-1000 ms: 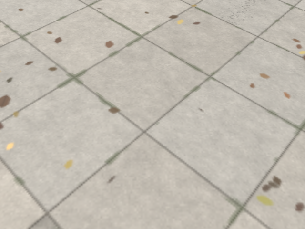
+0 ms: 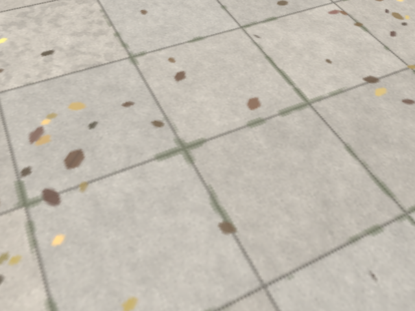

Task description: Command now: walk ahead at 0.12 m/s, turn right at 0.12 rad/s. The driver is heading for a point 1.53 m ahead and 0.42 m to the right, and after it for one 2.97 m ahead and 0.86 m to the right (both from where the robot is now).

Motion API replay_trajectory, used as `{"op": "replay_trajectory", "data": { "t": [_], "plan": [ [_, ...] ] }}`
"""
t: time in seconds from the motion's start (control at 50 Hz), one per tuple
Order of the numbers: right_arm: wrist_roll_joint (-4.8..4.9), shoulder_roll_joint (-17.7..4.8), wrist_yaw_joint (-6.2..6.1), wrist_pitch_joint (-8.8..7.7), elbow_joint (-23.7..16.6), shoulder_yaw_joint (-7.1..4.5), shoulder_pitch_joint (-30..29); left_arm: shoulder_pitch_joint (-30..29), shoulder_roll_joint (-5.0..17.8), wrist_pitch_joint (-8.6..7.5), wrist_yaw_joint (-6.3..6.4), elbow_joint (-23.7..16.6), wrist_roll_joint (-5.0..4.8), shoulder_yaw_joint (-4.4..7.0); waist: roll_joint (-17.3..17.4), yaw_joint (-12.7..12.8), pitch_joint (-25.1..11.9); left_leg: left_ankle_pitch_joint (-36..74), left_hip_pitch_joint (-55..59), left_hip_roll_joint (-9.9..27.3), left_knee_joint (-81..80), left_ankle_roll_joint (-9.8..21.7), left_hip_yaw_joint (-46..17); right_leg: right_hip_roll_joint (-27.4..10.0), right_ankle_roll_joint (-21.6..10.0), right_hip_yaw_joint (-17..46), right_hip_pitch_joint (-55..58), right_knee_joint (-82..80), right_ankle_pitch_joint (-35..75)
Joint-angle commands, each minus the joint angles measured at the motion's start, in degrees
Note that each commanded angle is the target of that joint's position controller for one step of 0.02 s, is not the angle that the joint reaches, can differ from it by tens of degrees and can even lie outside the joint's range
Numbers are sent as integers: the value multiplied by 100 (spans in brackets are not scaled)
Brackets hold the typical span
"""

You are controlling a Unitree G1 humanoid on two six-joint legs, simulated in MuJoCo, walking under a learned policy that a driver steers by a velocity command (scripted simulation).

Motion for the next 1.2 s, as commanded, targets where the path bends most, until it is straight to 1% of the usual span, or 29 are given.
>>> {"op": "replay_trajectory", "data": {
  "t": [0.02,0.06,0.1,0.2,0.32,0.36,0.38,0.4,0.42,0.44,0.46,0.48,0.5,0.52,0.56,0.66,0.76,0.8,0.84,0.86,0.88,0.9,0.92,0.94,0.98,1.0,1.04,1.14,1.2],
  "plan": [
    [-124,-611,-65,-122,-91,-168,23,689,448,223,145,0,51,152,775,141,-1086,1455,738,1488,-1549,927,-1098,-208,70,282,153,-31,767],
    [-143,-646,-149,-185,-37,-185,-143,700,437,272,229,-4,67,190,811,192,-1007,1405,688,1524,-1662,977,-829,-142,118,254,127,-292,955],
    [-79,-762,-270,-156,64,-237,-51,426,446,294,263,-142,85,210,750,69,-973,1067,1006,1688,-1729,1039,-815,-174,126,261,-223,-484,1060],
    [0,-857,-476,36,211,-309,-14,3,372,385,202,-419,70,232,761,-116,-767,-215,1421,1908,-1956,1027,-716,-253,143,94,-637,-936,1097],
    [62,-1025,-470,211,342,-394,-68,-67,291,386,38,-592,58,224,818,-141,-798,345,1718,2018,-1592,895,-269,-39,-76,-398,-5,-2081,950],
    [174,-1085,-459,277,364,-417,-237,231,286,382,-50,-543,66,245,862,104,-872,593,1698,1952,-1171,645,-43,122,-291,-617,577,-3039,1523],
    [238,-1013,-452,309,436,-412,-157,477,369,378,-71,-462,97,286,767,205,-888,429,1555,1786,-790,366,132,262,-476,-629,1000,-3670,2017],
    [228,-805,-423,334,538,-380,68,642,675,369,-40,-444,139,378,139,186,-739,-147,1015,1372,135,-119,517,-12,-776,70,1457,-4372,2860],
    [-33,-455,-358,310,313,-291,-8,697,1395,375,77,-556,142,524,-1647,-82,-641,-2430,-718,495,1859,-733,970,-1445,-1497,2097,2248,-4416,5064],
    [-28,-585,-389,262,82,-327,-655,683,1444,260,32,-698,335,494,-1368,237,-761,-3194,-1331,43,2953,-827,-23,-1850,-2301,2726,1934,-4579,5158],
    [72,-746,-402,264,73,-376,-796,480,1326,125,-9,-749,381,471,-810,184,-797,-2790,-1461,116,3414,-736,-455,-1571,-2170,2318,1894,-4658,4751],
    [127,-794,-432,272,167,-408,-638,136,1224,39,10,-811,268,458,-623,-15,-744,-2224,-1555,191,3448,-666,-603,-1264,-1824,1915,1912,-4618,4477],
    [89,-856,-481,281,309,-441,-485,-130,987,28,38,-885,137,394,-454,-106,-777,-1893,-1548,254,3396,-665,-679,-1094,-1568,1701,1915,-4566,4338],
    [48,-899,-509,281,333,-463,-428,-258,855,41,73,-925,65,341,-510,-172,-787,-1623,-1415,241,3409,-694,-696,-1000,-1496,1573,1806,-4546,4478],
    [72,-822,-503,245,337,-460,-366,-128,759,61,123,-936,85,296,-500,-185,-953,-1270,-1244,130,3403,-734,-709,-868,-1512,1496,1894,-4511,4715],
    [126,-649,-463,205,345,-370,-484,-12,820,114,196,-934,91,304,-600,-24,-947,-943,-1001,135,2029,-862,-754,-770,-1463,1538,2178,-4468,4240],
    [168,-735,-362,177,404,-346,-428,-214,840,167,120,-918,185,257,-717,57,-771,-1181,13,145,1205,-840,-605,-734,-1565,1643,1541,-4407,4056],
    [178,-749,-327,142,433,-335,-359,-284,792,188,96,-895,182,213,-710,53,-737,-1268,311,127,831,-771,-553,-728,-1556,1749,1504,-4267,4234],
    [173,-669,-276,84,519,-304,-147,-434,688,212,104,-873,127,143,-622,-137,-720,-691,860,79,-187,-638,-452,-584,-1395,1747,1441,-4031,4226],
    [130,-667,-246,47,579,-291,-3,-403,629,214,115,-836,97,107,-497,-249,-708,229,1370,110,-976,-532,-479,-428,-1188,1703,1283,-3955,3951],
    [38,-914,-251,23,599,-323,127,-238,490,180,122,-819,169,54,-169,-187,-876,1197,2029,583,-1054,-369,-931,-173,-884,1567,995,-3749,3271],
    [-27,-1348,-273,36,560,-389,136,94,363,126,94,-804,295,27,814,143,-1018,2655,2478,1374,-818,47,-1660,475,-576,1007,532,-3107,1858],
    [-37,-1081,-259,52,626,-296,-54,55,325,113,91,-824,261,24,1383,197,-970,2432,1994,1788,-902,749,-2070,619,-320,668,534,-3148,921],
    [-5,-772,-240,34,561,-207,-325,-113,513,115,90,-784,255,56,1236,162,-886,1886,1759,1665,-1005,805,-2024,447,-211,600,803,-3217,1046],
    [25,-872,-219,-1,616,-210,-308,-397,516,195,106,-766,229,78,1095,33,-807,1159,1634,1147,-937,367,-1597,420,-235,596,1070,-3532,1939],
    [43,-868,-215,-33,653,-194,-288,-389,520,254,96,-760,249,75,1013,19,-753,743,1474,1035,-943,206,-1479,347,-270,662,1259,-3690,2297],
    [53,-896,-221,-54,718,-180,-207,-345,518,269,59,-670,197,81,611,-41,-636,285,1426,671,-810,-94,-1052,359,-413,690,1338,-3753,2619],
    [87,-781,-281,1,884,-121,-95,-301,428,186,49,-415,205,69,178,-155,-546,269,1594,466,-583,-168,-792,324,-431,758,1254,-3933,2844],
    [83,-758,-288,44,984,-98,-101,-271,408,154,60,-266,198,57,68,-172,-464,166,1624,411,-570,-187,-742,325,-411,762,1210,-3999,2767]
  ]
}}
